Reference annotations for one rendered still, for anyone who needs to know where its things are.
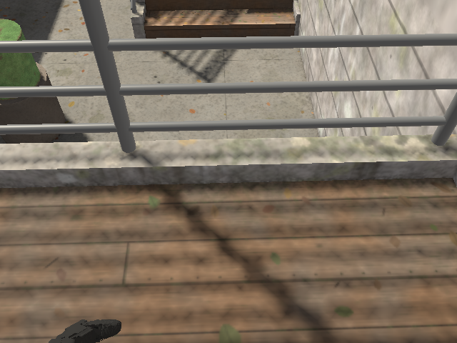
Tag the left robot hand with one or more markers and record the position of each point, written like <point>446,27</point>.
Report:
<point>89,332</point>

